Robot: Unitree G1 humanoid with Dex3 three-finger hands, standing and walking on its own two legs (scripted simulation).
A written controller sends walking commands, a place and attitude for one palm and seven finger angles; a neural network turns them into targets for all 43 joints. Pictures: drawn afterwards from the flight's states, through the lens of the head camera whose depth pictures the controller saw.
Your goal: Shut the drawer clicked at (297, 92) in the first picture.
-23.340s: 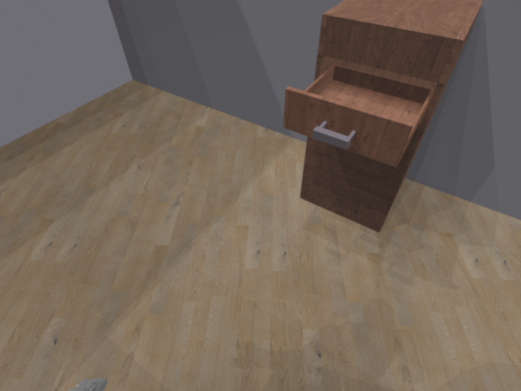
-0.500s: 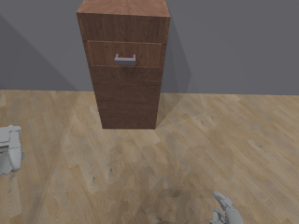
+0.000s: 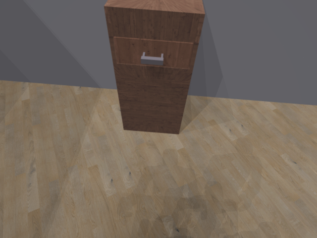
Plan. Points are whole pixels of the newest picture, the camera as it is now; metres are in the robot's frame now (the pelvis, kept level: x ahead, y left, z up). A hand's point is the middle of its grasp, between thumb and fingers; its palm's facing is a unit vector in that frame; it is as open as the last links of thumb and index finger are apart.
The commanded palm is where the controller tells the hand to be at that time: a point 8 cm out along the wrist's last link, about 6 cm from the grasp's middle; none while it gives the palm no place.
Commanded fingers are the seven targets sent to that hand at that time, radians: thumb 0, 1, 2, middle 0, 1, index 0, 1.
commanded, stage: let the arm hang, fingers relaxed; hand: left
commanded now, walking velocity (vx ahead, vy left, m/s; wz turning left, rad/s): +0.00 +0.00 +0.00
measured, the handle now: (152, 57) +0.92 +0.09 -0.07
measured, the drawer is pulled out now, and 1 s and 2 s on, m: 0.00 0.00 0.00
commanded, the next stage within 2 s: look to check the result in 0.70 s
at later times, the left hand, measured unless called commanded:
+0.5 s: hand out of the picture +0.02 +0.19 -0.17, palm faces +0.00 -0.98 -0.19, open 7.3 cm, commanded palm none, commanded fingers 0.00 0.90 0.90 -0.20 -0.30 -0.20 -0.30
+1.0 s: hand out of the picture +0.03 +0.19 -0.17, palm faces +0.00 -0.98 -0.19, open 7.4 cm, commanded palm none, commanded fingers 0.00 0.90 0.90 -0.20 -0.30 -0.20 -0.30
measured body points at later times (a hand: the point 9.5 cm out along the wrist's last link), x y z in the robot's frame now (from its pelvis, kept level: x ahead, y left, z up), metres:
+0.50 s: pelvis +0.01 +0.02 +0.01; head +0.02 +0.02 +0.46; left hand +0.03 +0.24 -0.15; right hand -0.02 -0.18 -0.16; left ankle +0.02 +0.11 -0.73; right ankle +0.04 -0.10 -0.73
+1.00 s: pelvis +0.02 +0.02 +0.01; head +0.03 +0.01 +0.46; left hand +0.03 +0.24 -0.15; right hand +0.00 -0.20 -0.15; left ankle +0.02 +0.11 -0.73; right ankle +0.04 -0.10 -0.73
